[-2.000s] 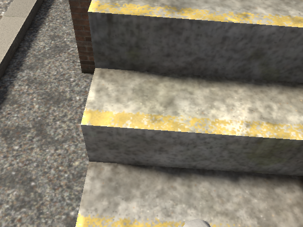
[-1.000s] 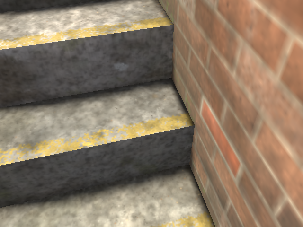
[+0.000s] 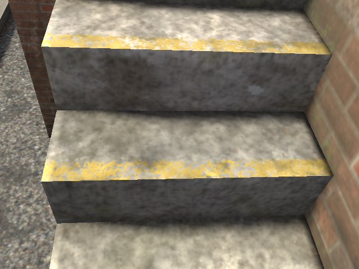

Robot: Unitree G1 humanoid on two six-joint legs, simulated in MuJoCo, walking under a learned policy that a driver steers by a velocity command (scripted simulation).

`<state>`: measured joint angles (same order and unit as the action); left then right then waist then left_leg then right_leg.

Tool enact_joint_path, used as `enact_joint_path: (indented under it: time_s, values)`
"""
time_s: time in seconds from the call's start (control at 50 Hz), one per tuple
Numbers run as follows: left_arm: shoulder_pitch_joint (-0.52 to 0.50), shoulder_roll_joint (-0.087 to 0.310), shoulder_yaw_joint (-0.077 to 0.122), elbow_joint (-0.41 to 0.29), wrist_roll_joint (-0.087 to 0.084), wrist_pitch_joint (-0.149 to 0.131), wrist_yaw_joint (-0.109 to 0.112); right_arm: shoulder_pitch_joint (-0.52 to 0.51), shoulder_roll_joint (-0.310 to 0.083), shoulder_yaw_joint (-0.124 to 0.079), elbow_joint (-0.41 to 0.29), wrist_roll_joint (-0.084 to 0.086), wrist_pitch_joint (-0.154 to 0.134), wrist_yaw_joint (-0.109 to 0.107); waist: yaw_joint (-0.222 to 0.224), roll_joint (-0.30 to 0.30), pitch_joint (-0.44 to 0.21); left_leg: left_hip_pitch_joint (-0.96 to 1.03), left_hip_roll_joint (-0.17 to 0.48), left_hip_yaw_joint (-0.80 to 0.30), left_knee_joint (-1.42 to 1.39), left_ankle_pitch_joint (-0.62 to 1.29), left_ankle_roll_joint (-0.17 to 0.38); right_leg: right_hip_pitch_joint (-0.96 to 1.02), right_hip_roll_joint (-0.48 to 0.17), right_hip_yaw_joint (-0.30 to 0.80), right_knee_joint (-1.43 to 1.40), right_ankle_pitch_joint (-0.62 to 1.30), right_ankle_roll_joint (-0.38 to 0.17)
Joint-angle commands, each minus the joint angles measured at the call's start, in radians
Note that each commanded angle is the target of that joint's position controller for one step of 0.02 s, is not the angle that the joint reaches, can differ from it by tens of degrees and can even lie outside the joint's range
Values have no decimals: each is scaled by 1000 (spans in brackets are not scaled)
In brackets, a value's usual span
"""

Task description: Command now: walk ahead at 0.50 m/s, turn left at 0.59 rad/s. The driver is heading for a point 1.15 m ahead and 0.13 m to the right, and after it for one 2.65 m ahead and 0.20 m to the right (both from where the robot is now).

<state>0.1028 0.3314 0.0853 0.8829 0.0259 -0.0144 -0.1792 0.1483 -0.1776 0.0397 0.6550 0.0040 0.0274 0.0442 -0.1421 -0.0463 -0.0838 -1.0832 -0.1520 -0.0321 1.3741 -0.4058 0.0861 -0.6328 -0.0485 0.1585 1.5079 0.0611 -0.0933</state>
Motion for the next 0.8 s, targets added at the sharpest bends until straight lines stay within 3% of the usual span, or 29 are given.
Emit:
enact_joint_path:
  time_s: [0.02, 0.06, 0.08, 0.12, 0.2, 0.24, 0.26, 0.28, 0.32, 0.36, 0.4, 0.42, 0.44, 0.46, 0.48, 0.5, 0.52, 0.54, 0.56, 0.58, 0.6, 0.64, 0.66, 0.68, 0.7, 0.74, 0.76, 0.78, 0.8]
  values:
    - [-56, -53, -10, -90, -45, -28, 40, 23, -142, -51, -87, 7, 14, 29, 29, 277, -5, 124, 182, -731, -845, -857, -40, -281, 103, 191, 525, -52, -2]
    - [-23, -51, -29, -76, -5, -41, 58, -51, -126, -27, -117, 5, -4, 9, 90, 165, -22, 156, 136, -640, -815, -710, -48, -293, 118, 141, 481, -48, 40]
    - [52, -10, -20, -50, -1, -42, 50, -119, -185, -33, -153, 2, -24, -2, 142, 174, -24, 163, 125, -569, -798, -632, -62, -284, 106, 75, 401, -8, 92]
    - [106, 41, -7, -64, -29, -36, 39, -89, -202, -28, -196, 20, -60, -42, 140, 148, -32, 140, 119, -374, -809, -463, -78, -220, 138, -59, 304, -182, 177]
    - [331, 81, 11, -89, 6, -3, 36, -54, -240, -45, -308, -30, -51, -86, 117, 172, -29, 57, 22, -131, -806, -83, -180, 30, 231, -207, 232, -233, 162]
    - [524, 105, 17, -65, 41, 15, 34, -209, -267, -56, -462, 18, -13, -99, 139, 167, -4, 51, 1, -117, -869, 13, -318, 97, 273, -274, 67, -296, 146]
    - [639, 94, 8, -39, 75, 44, 21, -303, -247, -53, -550, 44, 12, -104, 159, 156, -2, 27, -9, -137, -834, -26, -365, 137, 258, -246, -90, -313, 92]
    - [638, 56, -23, -30, 104, 67, -12, -289, -141, -18, -614, 51, 23, -104, 104, 106, 31, 25, -5, -177, -744, -46, -348, 126, 220, -189, -290, -350, 39]
    - [385, 21, -63, -75, 80, 76, -72, -104, -30, 26, -523, -19, 24, -82, 10, -7, 3, -84, -2, -126, -208, -90, -284, 165, 54, -46, -316, -92, -1]
    - [147, 26, -92, -119, 50, 83, -108, 44, 12, 53, -416, -7, 22, -73, -105, 40, 5, -69, 81, -310, 34, -158, -97, -8, -16, 34, -468, -155, 6]
    - [189, 86, -70, -99, 37, 45, -85, 31, -90, 25, -357, 39, 15, -61, -42, 10, -65, 183, 33, -219, 148, -113, -124, -100, -16, -23, -760, -161, -54]
    - [-54, 53, -6, -266, -3, -11, 111, 165, -40, -41, -203, -32, -30, -182, 9, -255, -220, 726, -123, -111, 474, -79, -169, -118, -1, -295, -1189, 97, -136]
    - [-138, 132, 11, -309, 43, -67, 163, 206, -126, -90, -236, 21, -44, -195, -47, -344, -167, 783, -32, -210, 1045, -159, -248, -418, -241, 134, -1301, -115, -243]
    - [-406, 50, -26, -420, 27, -95, 180, 137, -150, -125, -312, 54, 6, -206, -192, -182, 79, 618, 63, -311, 1301, -157, -301, -603, -484, 346, -1285, -197, -285]
    - [-541, 36, -122, -420, 84, -56, -28, -5, -187, -50, -393, 60, 7, -89, -258, 54, 332, 53, 53, -214, 1132, -433, -184, -572, -345, 209, -1091, -276, -310]
    - [-80, 97, -52, -357, -24, -51, -11, -99, -300, -100, -320, 32, 4, -61, 12, 186, 180, -118, 119, -190, 866, -407, -204, -54, -485, 527, -1094, -87, -403]
    - [135, 92, -55, -320, 7, -65, 47, -86, -255, -107, -240, -36, -7, -58, 189, 330, 127, -360, 138, -318, 689, -144, -216, 474, -422, 598, -940, -41, -384]
    - [103, 158, -52, -272, 38, -89, 78, -112, -195, -97, -207, -90, 3, -36, 177, 231, 206, -267, 204, -322, 551, 65, -189, 385, -363, 559, -856, -207, -316]
    - [-47, 167, -62, -312, 45, -106, 83, -152, -220, -101, -185, -93, -9, -29, 135, 201, 223, 34, 238, -190, 473, 173, -169, 114, -276, 394, -880, -535, -263]
    - [-103, 117, -55, -334, -32, -129, 92, -232, -186, -92, -241, -112, -6, -2, 65, 245, 212, 391, 254, 55, -143, 4, -156, -70, -101, 142, -913, -727, -86]
    - [86, 65, -58, -250, -15, -128, 81, -326, -138, -72, -243, -110, 0, 31, 121, 63, 169, 634, 181, 144, -230, -194, -139, -187, -30, 39, -851, -738, -49]
    - [68, -68, -63, -262, 5, -33, 43, 335, -131, -105, 82, -72, -18, 79, -50, 246, 187, 725, 145, 55, -646, 57, 27, -159, 189, -119, 128, -710, -9]
    - [483, -246, -69, -261, 84, -3, -2, 394, -435, -151, 132, 4, -19, 116, 276, 661, -15, 865, 421, -529, -564, 1639, 508, -326, 263, 44, 449, -653, 80]
    - [57, -77, -4, -266, -84, -38, 125, 379, -82, -87, 62, -14, -76, 13, 66, 211, -45, 972, 419, -546, -728, 1258, 30, -243, 235, -81, 572, -517, 137]
    - [-28, -117, -19, -356, -84, -27, 164, 306, -161, -90, 59, -61, -109, -57, 74, 365, -122, 953, 466, -520, -785, 945, 2, -287, 249, -167, 602, -503, 168]
    - [-201, -71, -7, -398, -3, 0, 187, 131, -111, -102, 49, -46, -153, -120, 85, 292, 9, 786, 468, -490, -743, 694, -1, -261, 155, 37, 617, -328, 117]
    - [-209, -37, -2, -415, -18, 39, 177, 22, -87, -100, 23, -61, -148, -125, 119, 221, 47, 573, 446, -481, -795, 325, 29, -127, 157, 12, 561, -221, 111]
    - [74, 98, 12, -233, -33, 31, 90, 48, -174, -42, -118, -54, -61, -26, -72, -83, 199, 531, 578, -857, -930, 94, 334, -440, 209, 336, 721, -268, 129]
    - [99, 95, 21, -205, -43, 8, 77, 71, -154, -46, -70, -50, -16, 25, -51, -41, 238, 668, 615, -862, -928, 111, 373, -573, 218, 372, 722, -211, 115]
